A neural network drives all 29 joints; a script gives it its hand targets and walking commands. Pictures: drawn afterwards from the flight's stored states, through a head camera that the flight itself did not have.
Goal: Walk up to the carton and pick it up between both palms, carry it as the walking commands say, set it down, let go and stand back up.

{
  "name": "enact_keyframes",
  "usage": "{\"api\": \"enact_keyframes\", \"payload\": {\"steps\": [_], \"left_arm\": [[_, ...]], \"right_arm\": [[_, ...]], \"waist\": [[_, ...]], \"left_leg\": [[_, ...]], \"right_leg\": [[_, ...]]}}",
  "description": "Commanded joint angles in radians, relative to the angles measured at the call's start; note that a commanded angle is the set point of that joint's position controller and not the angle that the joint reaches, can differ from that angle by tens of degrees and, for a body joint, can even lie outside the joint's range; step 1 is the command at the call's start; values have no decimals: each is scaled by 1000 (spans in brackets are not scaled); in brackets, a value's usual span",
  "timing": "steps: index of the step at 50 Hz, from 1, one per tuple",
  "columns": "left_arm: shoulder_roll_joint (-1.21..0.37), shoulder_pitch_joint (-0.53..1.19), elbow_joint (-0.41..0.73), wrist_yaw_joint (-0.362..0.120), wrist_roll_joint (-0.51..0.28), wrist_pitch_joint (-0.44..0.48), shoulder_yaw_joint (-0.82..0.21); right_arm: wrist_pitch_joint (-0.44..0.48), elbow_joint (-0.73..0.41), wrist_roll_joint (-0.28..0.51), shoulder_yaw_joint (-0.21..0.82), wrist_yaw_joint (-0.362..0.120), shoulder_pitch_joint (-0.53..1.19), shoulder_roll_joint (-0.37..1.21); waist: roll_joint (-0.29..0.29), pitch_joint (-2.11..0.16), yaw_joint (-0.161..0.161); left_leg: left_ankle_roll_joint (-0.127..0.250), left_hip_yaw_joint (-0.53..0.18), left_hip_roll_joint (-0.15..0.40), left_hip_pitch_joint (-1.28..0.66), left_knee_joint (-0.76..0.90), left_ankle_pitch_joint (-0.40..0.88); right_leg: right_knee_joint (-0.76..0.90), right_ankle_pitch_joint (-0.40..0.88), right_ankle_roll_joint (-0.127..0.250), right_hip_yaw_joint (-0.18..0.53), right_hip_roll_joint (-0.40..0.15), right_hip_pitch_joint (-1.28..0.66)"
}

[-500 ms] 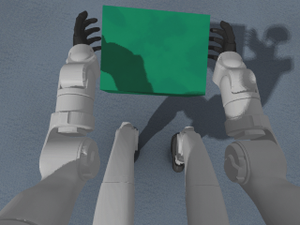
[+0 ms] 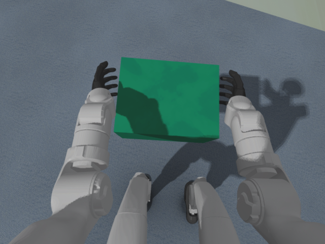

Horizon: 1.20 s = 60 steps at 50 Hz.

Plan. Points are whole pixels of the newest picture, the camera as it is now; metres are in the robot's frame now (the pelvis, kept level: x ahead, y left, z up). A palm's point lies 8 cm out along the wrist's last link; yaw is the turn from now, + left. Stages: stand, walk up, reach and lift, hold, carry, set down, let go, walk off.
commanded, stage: reach and lift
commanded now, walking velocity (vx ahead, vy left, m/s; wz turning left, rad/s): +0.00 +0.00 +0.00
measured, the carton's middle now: (166, 104) +0.45 +0.03 -0.09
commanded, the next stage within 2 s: hold in 1.64 s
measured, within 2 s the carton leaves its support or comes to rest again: neither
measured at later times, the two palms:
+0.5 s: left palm (89, 76) +0.42 +0.19 +0.09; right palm (255, 84) +0.42 -0.15 +0.08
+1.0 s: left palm (75, 69) +0.40 +0.19 +0.13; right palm (266, 75) +0.42 -0.15 +0.12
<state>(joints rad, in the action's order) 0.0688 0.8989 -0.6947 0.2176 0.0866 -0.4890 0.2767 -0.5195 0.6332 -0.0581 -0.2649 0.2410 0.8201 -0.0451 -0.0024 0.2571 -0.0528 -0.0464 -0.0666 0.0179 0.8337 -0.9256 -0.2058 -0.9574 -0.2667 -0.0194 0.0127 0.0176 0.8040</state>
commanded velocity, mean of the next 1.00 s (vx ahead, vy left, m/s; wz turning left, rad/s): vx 0.00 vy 0.00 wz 0.00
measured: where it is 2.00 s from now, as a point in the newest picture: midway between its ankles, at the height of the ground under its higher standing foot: (166, 206)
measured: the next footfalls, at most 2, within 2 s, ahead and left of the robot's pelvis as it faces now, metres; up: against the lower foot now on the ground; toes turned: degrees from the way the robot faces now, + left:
none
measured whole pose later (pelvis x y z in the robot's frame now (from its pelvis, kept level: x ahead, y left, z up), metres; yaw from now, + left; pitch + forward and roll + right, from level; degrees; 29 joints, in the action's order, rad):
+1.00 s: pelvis +0.10 -0.01 +0.07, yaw +1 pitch -2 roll +0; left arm -0.09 0.44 -0.50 0.03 0.25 -0.70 0.39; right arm -0.69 0.52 -0.23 -0.33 0.09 0.39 0.11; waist 0.02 -0.14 -0.05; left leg -0.04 -0.06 0.02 0.25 -0.44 -0.16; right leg -0.48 -0.23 -0.01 0.01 0.00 0.22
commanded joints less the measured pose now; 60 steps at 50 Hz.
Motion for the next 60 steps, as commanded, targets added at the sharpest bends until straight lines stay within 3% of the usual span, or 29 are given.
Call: {"api": "enact_keyframes", "payload": {"steps": [1,5,8,10,13,14,16,20,21,24,25,26,29,30,32,34,35,36,38,39,40,41,42,45,46,47,48,54,60], "left_arm": [[-1171,591,51,-609,-133,30,-395],[-1233,450,-54,-620,-57,25,-285],[-1200,407,-144,-632,10,13,-162],[-1171,391,-147,-641,31,14,-132],[-1175,404,-87,-651,2,12,-186],[-1176,352,-109,-653,17,6,-164],[-1170,295,-76,-650,0,-1,-185],[-1190,236,24,-651,-60,-18,-302],[-1138,202,10,-650,-29,-27,-271],[-1173,156,157,-638,-82,-44,-402],[-1161,180,209,-639,-92,-49,-434],[-1147,155,217,-636,-94,-66,-445],[-1136,106,228,-629,-83,-101,-473],[-1141,123,204,-633,-90,-108,-466],[-1145,157,303,-629,-116,-125,-510],[-1104,96,214,-633,-66,-152,-454],[-1126,99,259,-632,-81,-159,-486],[-1115,86,240,-631,-89,-168,-470],[-1124,82,274,-633,-104,-179,-495],[-1102,64,212,-634,-67,-193,-444],[-1126,74,242,-633,-91,-198,-483],[-1132,83,226,-635,-88,-199,-466],[-1133,71,237,-633,-110,-204,-486],[-1147,84,240,-631,-94,-213,-483],[-1134,80,227,-631,-82,-217,-460],[-1136,93,212,-630,-77,-219,-456],[-1138,72,191,-634,-68,-222,-441],[-1144,52,197,-633,-75,-216,-450],[-1177,47,273,-623,-106,-205,-516]], "right_arm": [[94,-168,112,426,-590,875,1075],[92,-49,34,290,-619,726,1077],[76,65,-34,191,-631,674,1085],[70,92,-56,179,-635,623,1100],[68,32,-34,218,-632,612,1108],[63,15,-30,217,-625,607,1101],[52,-26,-28,255,-618,533,1097],[42,-179,37,366,-597,504,1092],[29,-134,23,350,-591,456,1087],[19,-276,79,458,-585,415,1113],[11,-266,69,460,-581,365,1111],[-4,-275,75,476,-578,350,1106],[-31,-297,80,495,-581,336,1113],[-35,-306,77,478,-579,367,1088],[-54,-349,102,516,-586,367,1127],[-78,-244,40,432,-586,289,1065],[-87,-255,59,452,-588,270,1106],[-90,-289,69,468,-587,310,1089],[-103,-299,73,480,-589,273,1103],[-114,-266,44,431,-587,288,1059],[-118,-257,59,439,-588,270,1070],[-121,-249,44,415,-591,277,1048],[-121,-281,65,441,-598,286,1048],[-128,-292,62,424,-602,308,1050],[-134,-263,58,419,-604,319,1046],[-131,-284,52,415,-607,327,1033],[-131,-274,54,418,-606,337,1036],[-130,-257,42,409,-606,268,1036],[-116,-363,82,486,-600,291,1037]], "waist": [[70,-1429,64],[31,-1117,64],[69,-902,47],[75,-867,40],[54,-960,46],[50,-942,30],[73,-984,40],[71,-1060,32],[66,-985,8],[67,-1072,17],[57,-1051,37],[39,-1033,25],[41,-957,13],[49,-893,38],[30,-959,21],[32,-792,32],[29,-828,43],[30,-819,19],[43,-836,45],[6,-722,37],[18,-750,69],[-8,-731,68],[30,-729,64],[16,-690,81],[6,-679,52],[11,-660,75],[12,-641,62],[13,-622,106],[1,-714,106]], "left_leg": [[52,87,-128,-470,222,-70],[46,82,-99,-494,280,-107],[54,87,-98,-464,330,-230],[59,99,-104,-495,348,-219],[51,113,-112,-566,373,-94],[58,108,-113,-572,378,-63],[55,113,-118,-633,385,58],[51,103,-129,-709,419,232],[52,102,-129,-661,437,232],[45,80,-136,-777,451,368],[38,77,-141,-743,455,366],[37,75,-144,-754,473,358],[45,70,-145,-789,501,297],[46,66,-140,-783,502,255],[38,74,-147,-826,515,277],[34,66,-140,-783,530,218],[35,72,-143,-829,537,227],[34,73,-145,-819,540,237],[34,69,-144,-861,550,263],[29,76,-147,-809,560,202],[26,69,-143,-853,567,206],[23,71,-141,-838,571,180],[23,70,-140,-868,577,200],[17,70,-138,-868,584,165],[15,76,-142,-849,589,146],[12,79,-144,-849,593,121],[16,80,-143,-832,598,100],[13,79,-147,-852,596,139],[7,64,-156,-858,582,241]], "right_leg": [[304,-58,11,7,65,-422],[364,-112,25,-9,57,-329],[414,-245,26,-10,48,-290],[449,-234,23,-5,45,-315],[466,-103,21,2,51,-423],[469,-73,18,6,48,-429],[477,64,16,7,55,-494],[503,281,11,21,61,-630],[508,322,12,31,57,-630],[513,473,0,24,72,-690],[524,494,4,33,71,-703],[532,510,3,35,69,-733],[574,372,5,31,78,-708],[585,317,2,26,73,-667],[592,332,3,26,79,-735],[620,255,7,29,71,-652],[631,263,5,28,68,-695],[631,280,5,30,69,-712],[635,328,-2,27,69,-725],[649,254,4,29,60,-693],[657,245,1,23,65,-708],[662,202,8,23,69,-709],[664,216,6,15,79,-712],[675,176,8,15,78,-703],[682,153,7,22,71,-726],[684,145,6,18,72,-711],[688,119,6,24,67,-722],[684,176,2,10,74,-704],[661,307,-5,19,78,-768]]}}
